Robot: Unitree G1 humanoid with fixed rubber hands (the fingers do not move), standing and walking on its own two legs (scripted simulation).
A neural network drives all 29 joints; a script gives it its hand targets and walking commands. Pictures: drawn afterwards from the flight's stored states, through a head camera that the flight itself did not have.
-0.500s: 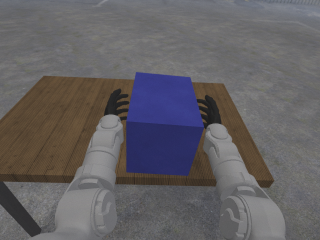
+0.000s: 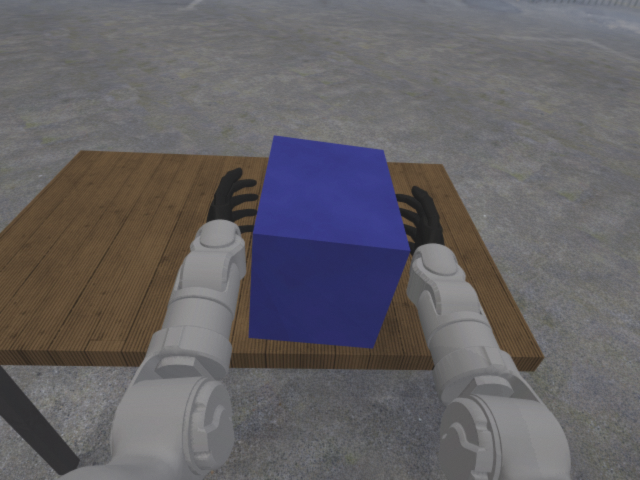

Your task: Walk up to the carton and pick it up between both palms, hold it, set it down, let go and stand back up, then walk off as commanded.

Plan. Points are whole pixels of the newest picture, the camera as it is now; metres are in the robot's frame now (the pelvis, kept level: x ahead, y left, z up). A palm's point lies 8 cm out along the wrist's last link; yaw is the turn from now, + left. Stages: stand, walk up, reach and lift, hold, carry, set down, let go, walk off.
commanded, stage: reach and lift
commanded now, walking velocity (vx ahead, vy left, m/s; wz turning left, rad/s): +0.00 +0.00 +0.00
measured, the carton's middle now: (321, 236) +0.44 +0.05 +0.12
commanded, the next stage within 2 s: hold in 0.86 s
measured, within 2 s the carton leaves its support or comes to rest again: neither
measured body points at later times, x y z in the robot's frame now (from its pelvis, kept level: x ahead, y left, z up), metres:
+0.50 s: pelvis +0.00 +0.00 +0.00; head -0.05 +0.02 +0.45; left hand +0.39 +0.18 +0.19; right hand +0.40 -0.09 +0.17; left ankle +0.05 +0.12 -0.74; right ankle +0.05 -0.12 -0.74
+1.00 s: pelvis +0.00 +0.00 +0.00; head -0.06 +0.02 +0.45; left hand +0.38 +0.17 +0.20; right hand +0.39 -0.09 +0.19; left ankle +0.05 +0.12 -0.74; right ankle +0.05 -0.12 -0.74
